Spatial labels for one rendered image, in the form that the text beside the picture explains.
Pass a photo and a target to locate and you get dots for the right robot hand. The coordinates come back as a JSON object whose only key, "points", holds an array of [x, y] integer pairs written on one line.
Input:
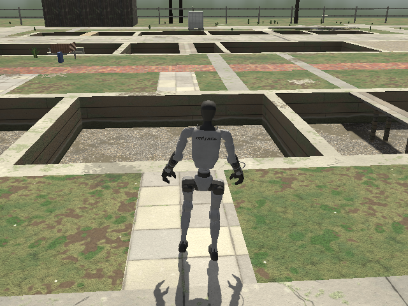
{"points": [[241, 178]]}

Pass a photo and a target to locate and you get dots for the left robot hand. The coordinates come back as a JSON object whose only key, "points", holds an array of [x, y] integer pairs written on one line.
{"points": [[165, 174]]}

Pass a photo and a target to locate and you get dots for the robot left upper arm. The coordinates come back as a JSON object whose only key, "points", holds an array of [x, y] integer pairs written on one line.
{"points": [[182, 141]]}

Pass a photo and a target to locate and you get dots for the left robot forearm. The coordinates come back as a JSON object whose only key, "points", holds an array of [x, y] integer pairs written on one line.
{"points": [[171, 164]]}

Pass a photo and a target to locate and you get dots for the left robot shin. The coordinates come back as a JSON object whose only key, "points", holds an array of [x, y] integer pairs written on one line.
{"points": [[185, 220]]}

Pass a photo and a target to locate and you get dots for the robot right upper arm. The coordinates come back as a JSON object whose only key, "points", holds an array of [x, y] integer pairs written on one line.
{"points": [[230, 148]]}

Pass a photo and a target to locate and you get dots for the right robot forearm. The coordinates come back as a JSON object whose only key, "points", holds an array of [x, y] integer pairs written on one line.
{"points": [[236, 167]]}

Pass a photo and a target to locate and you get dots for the robot right foot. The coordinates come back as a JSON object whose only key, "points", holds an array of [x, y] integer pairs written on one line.
{"points": [[214, 255]]}

